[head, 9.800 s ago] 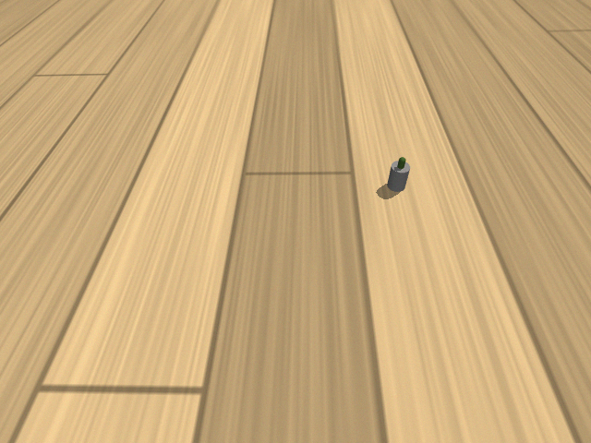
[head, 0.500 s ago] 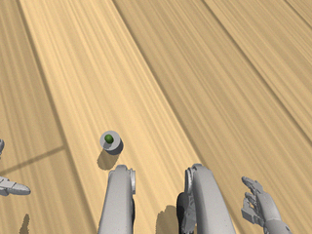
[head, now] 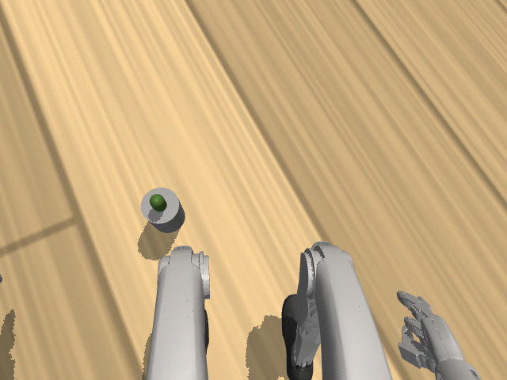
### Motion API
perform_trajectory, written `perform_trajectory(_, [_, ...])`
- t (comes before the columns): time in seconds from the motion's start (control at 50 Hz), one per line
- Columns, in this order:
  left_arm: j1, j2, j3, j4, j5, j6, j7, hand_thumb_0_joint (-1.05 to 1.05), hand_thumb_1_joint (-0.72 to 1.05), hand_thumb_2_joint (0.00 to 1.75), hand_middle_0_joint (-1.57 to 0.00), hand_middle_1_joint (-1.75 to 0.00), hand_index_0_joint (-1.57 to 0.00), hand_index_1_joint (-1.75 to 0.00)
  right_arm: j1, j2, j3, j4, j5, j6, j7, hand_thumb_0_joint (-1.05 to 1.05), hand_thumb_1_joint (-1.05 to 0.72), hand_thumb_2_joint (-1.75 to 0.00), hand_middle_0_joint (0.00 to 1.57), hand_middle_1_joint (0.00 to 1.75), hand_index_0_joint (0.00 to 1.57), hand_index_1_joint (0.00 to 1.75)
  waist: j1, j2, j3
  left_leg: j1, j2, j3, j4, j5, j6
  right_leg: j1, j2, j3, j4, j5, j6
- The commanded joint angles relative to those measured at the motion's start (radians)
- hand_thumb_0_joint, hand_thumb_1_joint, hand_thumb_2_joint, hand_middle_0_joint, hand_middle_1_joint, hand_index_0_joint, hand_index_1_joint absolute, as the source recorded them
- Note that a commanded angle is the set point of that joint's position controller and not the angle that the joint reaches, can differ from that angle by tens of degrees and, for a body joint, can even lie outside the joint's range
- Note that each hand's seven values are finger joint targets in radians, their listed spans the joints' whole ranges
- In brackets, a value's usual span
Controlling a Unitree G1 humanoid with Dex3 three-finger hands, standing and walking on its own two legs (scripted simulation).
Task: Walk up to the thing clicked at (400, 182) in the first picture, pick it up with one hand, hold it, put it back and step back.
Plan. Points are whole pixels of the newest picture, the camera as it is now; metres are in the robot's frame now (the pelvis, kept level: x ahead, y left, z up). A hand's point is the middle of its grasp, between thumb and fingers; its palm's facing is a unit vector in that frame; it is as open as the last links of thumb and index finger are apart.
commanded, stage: go down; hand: left
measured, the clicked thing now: (162, 209) +0.44 +0.22 -0.35
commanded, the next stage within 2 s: approach in 1.04 s
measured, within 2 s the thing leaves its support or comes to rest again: neither
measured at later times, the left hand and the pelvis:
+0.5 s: hand out of the picture +0.34 +0.41 -0.04, palm faces +0.20 -0.97 -0.15, open 17.3 cm; pelvis -0.01 +0.00 -0.04, yaw -1 degrees
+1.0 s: hand out of the picture +0.35 +0.42 -0.06, palm faces +0.21 -0.97 -0.14, open 17.4 cm; pelvis -0.01 +0.00 -0.06, yaw -1 degrees
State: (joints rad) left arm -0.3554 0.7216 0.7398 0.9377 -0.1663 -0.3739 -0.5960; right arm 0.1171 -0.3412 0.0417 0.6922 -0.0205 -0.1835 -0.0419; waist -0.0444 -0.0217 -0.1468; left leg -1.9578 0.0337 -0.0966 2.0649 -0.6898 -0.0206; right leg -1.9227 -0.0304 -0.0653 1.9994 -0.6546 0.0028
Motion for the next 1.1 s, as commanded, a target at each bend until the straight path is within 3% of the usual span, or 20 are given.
perform_trajectory(0.0, [-0.146, 0.398, 0.095, -0.154, -0.040, -0.067, -0.012, 0.00, -0.55, 0.07, -0.06, -0.08, -0.05, -0.09, 0.091, -0.215, -0.075, -0.071, -0.002, -0.038, -0.017, 0.00, -0.92, -0.91, 0.20, 0.30, 0.20, 0.30, 0.039, 0.172, -0.556, 0.385, -0.015, 0.040, -0.259, 0.160, 0.044, 0.298, 0.031, -0.006, -0.184, 0.122, -0.043])
perform_trajectory(0.18, [-0.205, 0.464, 0.122, -0.173, -0.036, -0.058, -0.031, 0.00, -0.54, 0.09, -0.05, -0.08, -0.04, -0.09, 0.086, -0.225, -0.065, -0.071, -0.013, -0.034, -0.014, 0.00, -0.92, -0.91, 0.20, 0.30, 0.20, 0.30, 0.057, 0.199, -0.587, 0.352, -0.016, 0.049, -0.222, 0.127, 0.044, 0.271, 0.031, -0.011, -0.140, 0.094, -0.042])
perform_trajectory(0.26, [-0.209, 0.438, 0.094, -0.137, -0.032, -0.048, -0.036, 0.00, -0.49, 0.11, -0.04, -0.09, -0.03, -0.10, 0.086, -0.226, -0.061, -0.059, -0.011, -0.032, -0.013, 0.00, -0.92, -0.91, 0.20, 0.30, 0.20, 0.30, 0.043, 0.202, -0.535, 0.339, -0.014, 0.036, -0.225, 0.088, 0.044, 0.217, 0.033, -0.020, -0.124, 0.068, -0.043])
perform_trajectory(0.32, [-0.227, 0.468, 0.104, -0.150, -0.030, -0.047, -0.037, 0.00, -0.51, 0.10, -0.04, -0.08, -0.03, -0.08, 0.081, -0.234, -0.060, -0.067, -0.010, -0.032, -0.011, 0.00, -0.91, -0.91, 0.20, 0.30, 0.20, 0.30, 0.048, 0.228, -0.534, 0.345, -0.012, 0.023, -0.226, 0.079, 0.040, 0.183, 0.032, -0.025, -0.101, 0.065, -0.045])
perform_trajectory(0.36, [-0.244, 0.463, 0.095, -0.157, -0.033, -0.047, -0.040, 0.00, -0.52, 0.10, -0.04, -0.08, -0.04, -0.09, 0.075, -0.235, -0.061, -0.078, -0.007, -0.031, -0.011, 0.00, -0.91, -0.91, 0.20, 0.30, 0.20, 0.30, 0.037, 0.220, -0.527, 0.335, -0.013, 0.023, -0.220, 0.062, 0.043, 0.174, 0.032, -0.027, -0.107, 0.050, -0.044])
perform_trajectory(0.38, [-0.233, 0.439, 0.092, -0.136, -0.038, -0.045, -0.041, 0.00, -0.52, 0.09, -0.04, -0.09, -0.04, -0.09, 0.083, -0.234, -0.059, -0.075, -0.007, -0.032, -0.010, 0.00, -0.92, -0.91, 0.20, 0.30, 0.20, 0.30, 0.031, 0.215, -0.516, 0.330, -0.014, 0.025, -0.214, 0.073, 0.042, 0.176, 0.031, -0.028, -0.105, 0.061, -0.044])
perform_trajectory(0.44, [-0.257, 0.473, 0.103, -0.149, -0.040, -0.052, -0.042, 0.00, -0.54, 0.09, -0.04, -0.08, -0.04, -0.08, 0.081, -0.233, -0.056, -0.077, -0.007, -0.034, -0.007, 0.00, -0.92, -0.91, 0.20, 0.30, 0.20, 0.30, 0.033, 0.201, -0.527, 0.308, -0.017, 0.032, -0.195, 0.065, 0.047, 0.176, 0.032, -0.026, -0.105, 0.046, -0.043])
perform_trajectory(0.56, [-0.245, 0.458, 0.098, -0.124, -0.039, -0.056, -0.051, 0.00, -0.50, 0.11, -0.04, -0.09, -0.03, -0.10, 0.101, -0.242, -0.054, -0.058, -0.008, -0.029, -0.004, 0.00, -0.91, -0.91, 0.20, 0.30, 0.20, 0.30, 0.033, 0.232, -0.524, 0.340, -0.014, 0.016, -0.196, 0.097, 0.039, 0.142, 0.028, -0.034, -0.066, 0.077, -0.046])
perform_trajectory(0.6, [-0.268, 0.500, 0.123, -0.162, -0.042, -0.061, -0.047, 0.00, -0.53, 0.09, -0.04, -0.07, -0.03, -0.07, 0.101, -0.244, -0.056, -0.066, -0.009, -0.029, -0.001, 0.00, -0.91, -0.91, 0.20, 0.30, 0.20, 0.30, 0.043, 0.233, -0.566, 0.342, -0.017, 0.025, -0.183, 0.113, 0.039, 0.160, 0.028, -0.029, -0.066, 0.085, -0.046])
perform_trajectory(0.64, [-0.258, 0.506, 0.130, -0.164, -0.044, -0.062, -0.047, 0.00, -0.54, 0.10, -0.04, -0.07, -0.03, -0.08, 0.092, -0.245, -0.053, -0.077, -0.009, -0.027, 0.000, 0.00, -0.92, -0.91, 0.20, 0.30, 0.20, 0.30, 0.045, 0.245, -0.558, 0.329, -0.018, 0.030, -0.181, 0.101, 0.041, 0.167, 0.027, -0.028, -0.064, 0.077, -0.045])
perform_trajectory(0.68, [-0.244, 0.473, 0.117, -0.125, -0.046, -0.059, -0.051, 0.00, -0.53, 0.10, -0.04, -0.07, -0.03, -0.08, 0.097, -0.245, -0.053, -0.064, -0.008, -0.027, 0.001, 0.00, -0.92, -0.91, 0.20, 0.30, 0.20, 0.30, 0.032, 0.226, -0.539, 0.321, -0.018, 0.025, -0.176, 0.106, 0.040, 0.148, 0.028, -0.033, -0.057, 0.080, -0.045])
perform_trajectory(0.76, [-0.270, 0.505, 0.132, -0.144, -0.050, -0.064, -0.057, 0.00, -0.52, 0.10, -0.04, -0.07, -0.03, -0.07, 0.090, -0.246, -0.051, -0.067, -0.009, -0.025, 0.003, 0.00, -0.92, -0.91, 0.20, 0.30, 0.20, 0.30, 0.037, 0.227, -0.529, 0.292, -0.020, 0.037, -0.159, 0.095, 0.047, 0.154, 0.028, -0.028, -0.058, 0.072, -0.043])
perform_trajectory(0.82, [-0.254, 0.491, 0.133, -0.118, -0.050, -0.067, -0.065, 0.00, -0.53, 0.10, -0.03, -0.07, -0.02, -0.08, 0.102, -0.251, -0.052, -0.056, -0.010, -0.021, 0.006, 0.00, -0.92, -0.91, 0.20, 0.30, 0.20, 0.30, 0.034, 0.239, -0.523, 0.318, -0.015, 0.020, -0.161, 0.101, 0.040, 0.110, 0.028, -0.036, -0.032, 0.076, -0.046])
perform_trajectory(0.86, [-0.281, 0.502, 0.133, -0.119, -0.056, -0.069, -0.071, 0.00, -0.53, 0.10, -0.03, -0.07, -0.02, -0.08, 0.105, -0.252, -0.049, -0.052, -0.011, -0.021, 0.006, 0.00, -0.92, -0.91, 0.20, 0.30, 0.20, 0.30, 0.022, 0.221, -0.535, 0.301, -0.017, 0.026, -0.145, 0.105, 0.043, 0.132, 0.028, -0.034, -0.039, 0.079, -0.043])
perform_trajectory(0.94, [-0.284, 0.540, 0.157, -0.119, -0.057, -0.078, -0.076, 0.00, -0.55, 0.10, -0.04, -0.07, -0.03, -0.08, 0.099, -0.254, -0.045, -0.055, -0.014, -0.021, 0.007, 0.00, -0.92, -0.91, 0.20, 0.30, 0.20, 0.30, 0.034, 0.226, -0.562, 0.304, -0.020, 0.032, -0.131, 0.122, 0.042, 0.141, 0.028, -0.030, -0.029, 0.085, -0.044])
perform_trajectory(0.98, [-0.285, 0.486, 0.126, -0.083, -0.056, -0.077, -0.086, 0.00, -0.54, 0.11, -0.03, -0.08, -0.02, -0.09, 0.101, -0.255, -0.045, -0.050, -0.013, -0.020, 0.007, 0.00, -0.92, -0.91, 0.20, 0.30, 0.20, 0.30, 0.012, 0.227, -0.523, 0.295, -0.020, 0.023, -0.130, 0.113, 0.042, 0.110, 0.026, -0.036, -0.021, 0.084, -0.044])
perform_trajectory(1.08, [-0.295, 0.559, 0.165, -0.113, -0.060, -0.084, -0.096, 0.00, -0.53, 0.10, -0.03, -0.07, -0.02, -0.08, 0.091, -0.265, -0.042, -0.062, -0.015, -0.020, 0.009, 0.00, -0.92, -0.91, 0.20, 0.30, 0.20, 0.30, 0.031, 0.240, -0.538, 0.282, -0.021, 0.032, -0.119, 0.103, 0.043, 0.121, 0.027, -0.035, -0.015, 0.072, -0.043])
